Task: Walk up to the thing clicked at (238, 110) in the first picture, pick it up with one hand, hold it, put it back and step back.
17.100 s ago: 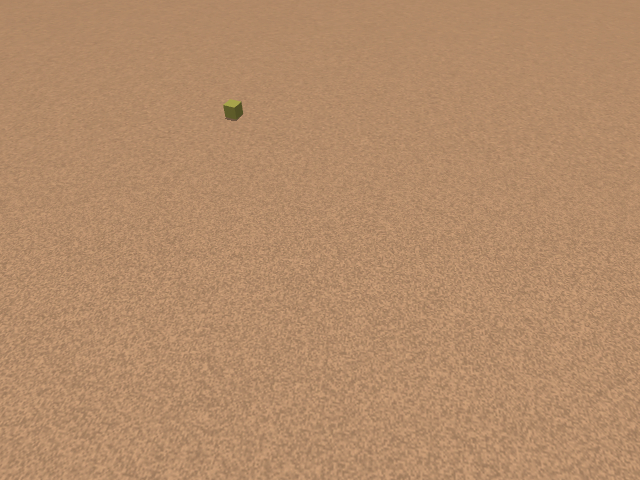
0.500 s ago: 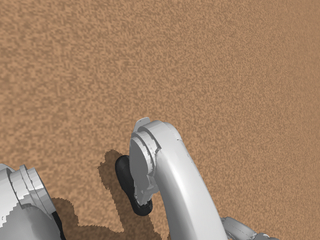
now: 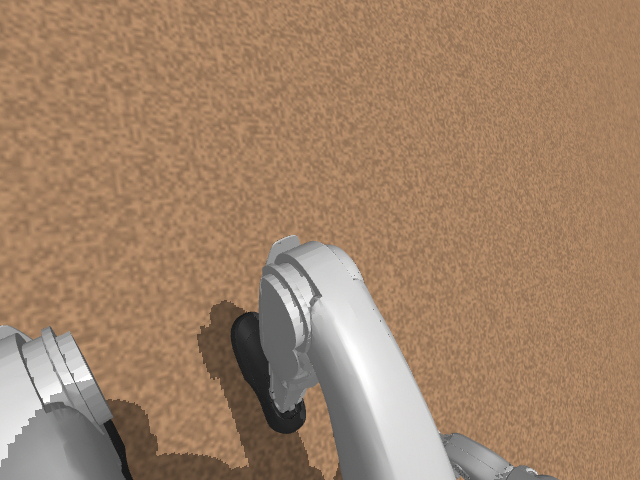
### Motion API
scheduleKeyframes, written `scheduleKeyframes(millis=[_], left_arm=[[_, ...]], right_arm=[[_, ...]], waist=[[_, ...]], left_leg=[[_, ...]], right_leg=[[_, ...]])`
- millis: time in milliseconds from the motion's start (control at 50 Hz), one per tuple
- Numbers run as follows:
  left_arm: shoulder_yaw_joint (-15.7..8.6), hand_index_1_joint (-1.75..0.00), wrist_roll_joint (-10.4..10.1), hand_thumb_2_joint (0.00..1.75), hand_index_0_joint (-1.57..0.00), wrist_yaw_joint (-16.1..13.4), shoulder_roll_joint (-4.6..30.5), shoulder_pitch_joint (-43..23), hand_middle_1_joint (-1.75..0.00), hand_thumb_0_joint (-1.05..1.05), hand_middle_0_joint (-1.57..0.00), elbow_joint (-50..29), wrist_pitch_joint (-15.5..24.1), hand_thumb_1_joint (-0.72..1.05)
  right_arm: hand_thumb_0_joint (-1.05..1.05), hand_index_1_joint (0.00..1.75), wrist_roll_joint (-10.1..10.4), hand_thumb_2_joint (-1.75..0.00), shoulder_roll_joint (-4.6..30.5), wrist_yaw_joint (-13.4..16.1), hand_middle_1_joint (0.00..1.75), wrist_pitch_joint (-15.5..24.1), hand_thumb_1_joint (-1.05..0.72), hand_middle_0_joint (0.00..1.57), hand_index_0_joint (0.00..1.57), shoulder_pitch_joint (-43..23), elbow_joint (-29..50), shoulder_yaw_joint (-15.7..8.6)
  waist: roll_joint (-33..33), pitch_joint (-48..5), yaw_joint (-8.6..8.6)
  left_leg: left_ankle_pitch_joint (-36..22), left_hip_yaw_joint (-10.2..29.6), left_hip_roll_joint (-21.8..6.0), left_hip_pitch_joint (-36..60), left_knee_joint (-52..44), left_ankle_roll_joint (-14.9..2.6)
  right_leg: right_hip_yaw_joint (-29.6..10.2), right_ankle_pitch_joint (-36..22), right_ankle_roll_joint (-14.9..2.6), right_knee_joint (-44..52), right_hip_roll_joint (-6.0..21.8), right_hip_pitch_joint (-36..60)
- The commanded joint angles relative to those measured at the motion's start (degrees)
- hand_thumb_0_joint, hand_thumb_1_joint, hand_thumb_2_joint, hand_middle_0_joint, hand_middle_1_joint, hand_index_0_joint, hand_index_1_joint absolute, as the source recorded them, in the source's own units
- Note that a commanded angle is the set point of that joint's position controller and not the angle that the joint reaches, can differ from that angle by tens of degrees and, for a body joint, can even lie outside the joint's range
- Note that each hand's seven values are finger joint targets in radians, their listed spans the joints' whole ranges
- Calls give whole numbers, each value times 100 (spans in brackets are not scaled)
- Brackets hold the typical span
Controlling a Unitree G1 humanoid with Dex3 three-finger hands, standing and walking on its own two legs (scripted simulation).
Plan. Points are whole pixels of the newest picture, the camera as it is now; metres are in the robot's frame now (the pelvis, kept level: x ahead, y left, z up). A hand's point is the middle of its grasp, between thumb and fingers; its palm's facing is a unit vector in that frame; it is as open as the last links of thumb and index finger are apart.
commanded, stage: close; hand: left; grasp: from above
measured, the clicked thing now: out of the picture +0.37 +0.40 -0.27
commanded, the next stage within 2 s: settle in 1.70 s
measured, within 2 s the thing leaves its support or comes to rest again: neither
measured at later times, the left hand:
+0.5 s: hand out of the picture +0.37 +0.39 -0.24, palm faces +0.14 -0.45 -0.88, open 12.6 cm
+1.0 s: hand out of the picture +0.37 +0.39 -0.24, palm faces +0.14 -0.45 -0.88, open 12.2 cm
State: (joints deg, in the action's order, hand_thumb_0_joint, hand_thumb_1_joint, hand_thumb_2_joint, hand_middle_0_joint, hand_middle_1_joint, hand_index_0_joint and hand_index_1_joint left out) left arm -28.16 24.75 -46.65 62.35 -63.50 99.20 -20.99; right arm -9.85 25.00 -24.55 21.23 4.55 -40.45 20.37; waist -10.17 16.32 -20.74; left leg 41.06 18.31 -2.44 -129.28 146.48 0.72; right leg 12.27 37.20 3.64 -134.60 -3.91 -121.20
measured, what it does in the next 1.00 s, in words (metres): stands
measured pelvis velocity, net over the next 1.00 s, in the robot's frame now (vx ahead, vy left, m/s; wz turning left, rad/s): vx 0.00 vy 0.00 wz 0.00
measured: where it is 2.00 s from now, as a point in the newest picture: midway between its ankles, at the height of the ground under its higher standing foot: (201, 437)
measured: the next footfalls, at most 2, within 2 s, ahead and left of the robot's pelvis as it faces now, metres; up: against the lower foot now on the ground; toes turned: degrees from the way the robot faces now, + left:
none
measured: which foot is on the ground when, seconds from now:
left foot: down 0.00-1.00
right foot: down 0.00-1.00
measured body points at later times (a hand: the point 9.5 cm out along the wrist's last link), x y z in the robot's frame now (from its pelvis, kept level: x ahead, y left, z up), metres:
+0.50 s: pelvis +0.00 +0.00 +0.00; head +0.27 +0.13 +0.33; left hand +0.37 +0.41 -0.19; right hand +0.05 -0.26 -0.04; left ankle +0.07 +0.13 -0.28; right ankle +0.13 -0.12 -0.28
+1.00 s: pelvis +0.00 +0.00 +0.00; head +0.27 +0.13 +0.33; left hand +0.37 +0.41 -0.19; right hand +0.05 -0.26 -0.04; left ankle +0.07 +0.13 -0.28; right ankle +0.13 -0.12 -0.28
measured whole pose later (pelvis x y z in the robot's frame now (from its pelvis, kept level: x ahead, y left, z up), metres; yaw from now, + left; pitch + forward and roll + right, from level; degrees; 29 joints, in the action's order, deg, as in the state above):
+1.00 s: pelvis +0.00 +0.00 +0.00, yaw +0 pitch +21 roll -15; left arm -29.6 24.1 -46.2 61.2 -61.1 98.4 -20.6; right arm -9.5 24.8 -25.1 19.7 4.3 -41.6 19.2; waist -9.4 15.0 -20.7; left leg 41.8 18.3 -2.6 -129.0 147.2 1.0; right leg 12.2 37.6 3.3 -135.5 -3.9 -121.5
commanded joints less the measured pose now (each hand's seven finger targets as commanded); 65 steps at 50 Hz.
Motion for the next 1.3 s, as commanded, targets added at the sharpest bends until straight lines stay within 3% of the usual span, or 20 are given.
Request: scheduleKeyframes(millis=[0, 180, 300, 460, 640, 720, 820, 860, 900, 980, 1040, 1280], left_arm=[[72, -91, -39, 84, -26, -188, 1349, -909, -89, 0, -27, -525, 15, -23], [54, -91, -29, 87, -29, -130, 1412, -781, -89, 0, -31, -502, 27, -18], [17, -91, 120, 87, -31, -149, 1450, -587, -89, 0, -32, -334, -3, -16], [46, -89, 4, 86, -33, -100, 1398, -639, -87, 0, -35, -519, -22, -12], [-13, -87, 96, 84, -36, -83, 1429, -449, -84, 0, -38, -396, -13, -9], [8, -88, 136, 86, -37, -77, 1346, -392, -86, 0, -38, -361, -26, -8], [-38, -86, -41, 83, -35, -123, 1364, -569, -84, 0, -36, -519, -26, -10], [-33, -86, 45, 83, -35, -146, 1334, -424, -84, 0, -37, -429, -5, -10], [-15, -89, -44, 87, -35, -118, 1334, -488, -87, 0, -37, -507, 4, -9], [-49, -88, 41, 86, -37, -138, 1372, -481, -85, 0, -38, -398, -14, -8], [-66, -87, -168, 85, -35, -158, 1250, -489, -85, 0, -37, -447, -22, -10], [-50, -87, -111, 86, -37, -125, 1365, -447, -84, 0, -39, -427, -1, -7]], right_arm=[[0, 30, 59, -91, 2058, -17, 30, -20, -91, 20, 20, 985, -194, -534], [0, 30, 76, -90, 2055, -48, 30, -73, -91, 20, 20, 952, -188, -516], [0, 30, 64, -90, 2063, -58, 30, -86, -91, 20, 20, 996, -206, -556], [0, 30, 86, -90, 2018, -68, 30, -111, -91, 20, 20, 985, -201, -559], [0, 30, 87, -90, 2003, -50, 30, -123, -90, 20, 20, 961, -290, -586], [0, 30, 97, -90, 1984, -64, 30, -137, -90, 20, 20, 989, -268, -600], [0, 30, 98, -90, 1989, -71, 30, -134, -90, 20, 20, 939, -301, -615], [0, 30, 91, -90, 1995, -74, 30, -130, -90, 20, 20, 928, -333, -655], [0, 30, 94, -90, 1960, -79, 30, -137, -90, 20, 20, 940, -276, -629], [0, 30, 75, -90, 1962, -73, 30, -159, -90, 20, 20, 1000, -342, -611], [0, 30, 65, -90, 1998, -79, 30, -171, -90, 20, 20, 971, -256, -635], [0, 30, 70, -90, 1974, -83, 30, -195, -90, 20, 20, 967, -266, -602]], waist=[[2878, -3361, -365], [2849, -3354, -289], [2811, -3350, -267], [2743, -3356, -252], [2753, -3389, -154], [2674, -3469, -199], [2725, -3370, -198], [2799, -3343, -171], [2784, -3313, -197], [2789, -3409, -191], [2730, -3366, -177], [2720, -3434, -167]], left_leg=[[-700, -528, -243, 2540, -1589, -67], [-756, -526, -243, 2416, -1615, -52], [-687, -555, -238, 2366, -1617, -73], [-714, -549, -222, 2377, -1588, -96], [-635, -576, -245, 2347, -1611, -88], [-660, -570, -233, 2285, -1614, -95], [-740, -557, -223, 2436, -1601, -89], [-579, -582, -218, 2382, -1653, -78], [-594, -574, -199, 2419, -1617, -91], [-647, -607, -221, 2283, -1626, -94], [-725, -549, -224, 2411, -1601, -92], [-720, -643, -188, 2305, -1562, -106]], right_leg=[[547, -1239, -262, 1110, -30, 1715], [554, -1307, -276, 1041, -25, 1730], [545, -1255, -284, 1136, -68, 1805], [526, -1250, -264, 1060, -31, 1748], [523, -1153, -295, 1138, -83, 1729], [515, -1215, -305, 1144, -109, 1762], [553, -1233, -269, 1005, -20, 1664], [531, -1101, -298, 1079, -57, 1662], [528, -1112, -293, 1029, -29, 1634], [482, -1196, -298, 1151, -69, 1721], [527, -1223, -283, 1026, -23, 1712], [466, -1246, -280, 1072, -33, 1749]])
